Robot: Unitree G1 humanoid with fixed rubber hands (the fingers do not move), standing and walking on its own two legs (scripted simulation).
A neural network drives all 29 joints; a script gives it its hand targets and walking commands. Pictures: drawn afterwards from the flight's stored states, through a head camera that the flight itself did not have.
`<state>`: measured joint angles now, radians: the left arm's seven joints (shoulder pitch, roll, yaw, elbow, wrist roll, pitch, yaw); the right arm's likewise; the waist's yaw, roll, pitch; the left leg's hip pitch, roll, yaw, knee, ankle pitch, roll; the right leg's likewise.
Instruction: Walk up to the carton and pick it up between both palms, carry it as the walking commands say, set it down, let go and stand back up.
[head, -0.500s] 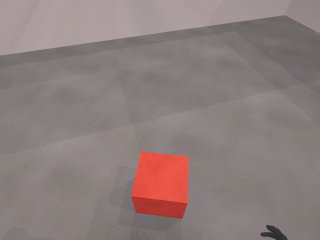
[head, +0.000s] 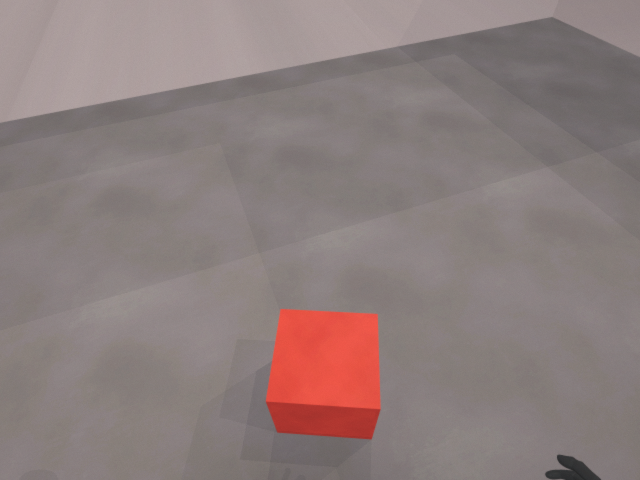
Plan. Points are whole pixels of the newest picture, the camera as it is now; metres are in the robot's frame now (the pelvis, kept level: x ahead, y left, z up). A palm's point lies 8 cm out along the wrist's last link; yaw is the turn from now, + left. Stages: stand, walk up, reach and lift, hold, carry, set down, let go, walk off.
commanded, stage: walk up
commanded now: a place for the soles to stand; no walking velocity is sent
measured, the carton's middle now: (326, 374) +0.51 +0.00 -0.64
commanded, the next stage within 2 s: reach and lift in 1.66 s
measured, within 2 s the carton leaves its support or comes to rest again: neither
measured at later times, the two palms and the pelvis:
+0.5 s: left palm (55, 465) +0.19 +0.38 -0.11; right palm out of the picture +0.12 -0.25 -0.13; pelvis +0.06 +0.07 -0.02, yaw -6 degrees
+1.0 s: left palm (80, 453) +0.20 +0.35 -0.11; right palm out of the picture +0.08 -0.27 -0.11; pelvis +0.05 +0.07 -0.01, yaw -10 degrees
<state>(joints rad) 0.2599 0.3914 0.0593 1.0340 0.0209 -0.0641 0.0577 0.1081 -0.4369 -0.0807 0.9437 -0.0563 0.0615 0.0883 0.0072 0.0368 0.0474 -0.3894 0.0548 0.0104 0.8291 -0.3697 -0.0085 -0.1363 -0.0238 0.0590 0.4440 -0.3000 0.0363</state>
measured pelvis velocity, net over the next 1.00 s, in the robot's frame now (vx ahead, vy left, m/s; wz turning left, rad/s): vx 0.05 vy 0.07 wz -0.18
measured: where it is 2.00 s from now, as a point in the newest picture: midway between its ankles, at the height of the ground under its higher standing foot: outside the picture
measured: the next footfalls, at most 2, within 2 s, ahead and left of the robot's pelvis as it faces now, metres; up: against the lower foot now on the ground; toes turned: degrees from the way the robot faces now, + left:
left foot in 0.12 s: +0.11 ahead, +0.18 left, +0.00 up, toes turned -9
right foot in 0.36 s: +0.10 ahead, -0.05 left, +0.00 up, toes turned -2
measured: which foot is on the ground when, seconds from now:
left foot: up 0.00-0.10, down 0.12-1.00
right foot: down 0.00-0.12, up 0.14-0.34, down 0.36-1.00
